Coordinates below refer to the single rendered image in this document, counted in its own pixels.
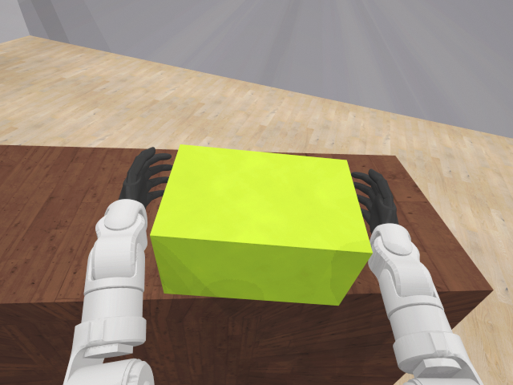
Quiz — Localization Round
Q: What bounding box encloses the left robot forearm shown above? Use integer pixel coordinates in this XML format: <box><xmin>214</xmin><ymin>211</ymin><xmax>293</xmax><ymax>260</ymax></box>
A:
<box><xmin>63</xmin><ymin>199</ymin><xmax>147</xmax><ymax>385</ymax></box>

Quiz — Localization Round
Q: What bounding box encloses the pedestal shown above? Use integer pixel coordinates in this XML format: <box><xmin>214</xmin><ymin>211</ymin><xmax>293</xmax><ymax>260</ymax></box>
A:
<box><xmin>0</xmin><ymin>145</ymin><xmax>493</xmax><ymax>385</ymax></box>

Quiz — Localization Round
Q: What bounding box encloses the robot right hand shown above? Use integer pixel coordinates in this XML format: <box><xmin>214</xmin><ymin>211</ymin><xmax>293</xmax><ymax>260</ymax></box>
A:
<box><xmin>351</xmin><ymin>169</ymin><xmax>399</xmax><ymax>234</ymax></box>

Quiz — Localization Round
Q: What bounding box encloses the robot left hand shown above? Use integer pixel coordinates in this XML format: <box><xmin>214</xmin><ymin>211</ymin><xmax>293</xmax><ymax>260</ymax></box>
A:
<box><xmin>119</xmin><ymin>147</ymin><xmax>173</xmax><ymax>209</ymax></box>

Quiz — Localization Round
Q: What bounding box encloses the carton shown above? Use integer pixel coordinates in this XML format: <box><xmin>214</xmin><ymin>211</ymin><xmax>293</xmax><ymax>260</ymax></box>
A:
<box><xmin>150</xmin><ymin>144</ymin><xmax>373</xmax><ymax>306</ymax></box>

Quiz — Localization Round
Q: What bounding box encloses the right robot forearm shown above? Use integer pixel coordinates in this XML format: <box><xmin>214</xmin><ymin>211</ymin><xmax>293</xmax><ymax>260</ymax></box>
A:
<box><xmin>368</xmin><ymin>223</ymin><xmax>483</xmax><ymax>385</ymax></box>

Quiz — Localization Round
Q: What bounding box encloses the left robot upper arm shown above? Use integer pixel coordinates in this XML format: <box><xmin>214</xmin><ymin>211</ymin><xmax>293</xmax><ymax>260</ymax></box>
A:
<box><xmin>67</xmin><ymin>359</ymin><xmax>155</xmax><ymax>385</ymax></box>

